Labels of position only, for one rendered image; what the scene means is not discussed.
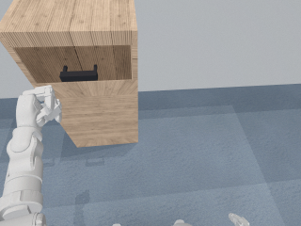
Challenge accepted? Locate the drawer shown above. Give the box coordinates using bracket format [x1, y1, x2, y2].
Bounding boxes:
[14, 45, 132, 84]

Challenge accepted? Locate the robot left forearm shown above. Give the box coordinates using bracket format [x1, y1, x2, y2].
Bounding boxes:
[0, 126, 44, 221]

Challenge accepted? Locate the handle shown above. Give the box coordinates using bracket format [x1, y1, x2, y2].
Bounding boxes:
[59, 64, 98, 82]

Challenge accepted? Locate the robot left upper arm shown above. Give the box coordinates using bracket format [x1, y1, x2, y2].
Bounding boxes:
[0, 212, 47, 226]

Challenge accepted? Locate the robot right hand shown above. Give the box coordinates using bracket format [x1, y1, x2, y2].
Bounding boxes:
[229, 213, 250, 226]

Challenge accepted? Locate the cabinet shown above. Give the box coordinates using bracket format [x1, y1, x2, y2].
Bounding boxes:
[0, 0, 138, 148]

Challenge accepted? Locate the robot left hand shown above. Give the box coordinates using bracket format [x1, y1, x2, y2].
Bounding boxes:
[16, 85, 62, 131]

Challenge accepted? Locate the right robot shin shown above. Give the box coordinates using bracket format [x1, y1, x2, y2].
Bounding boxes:
[174, 219, 184, 224]

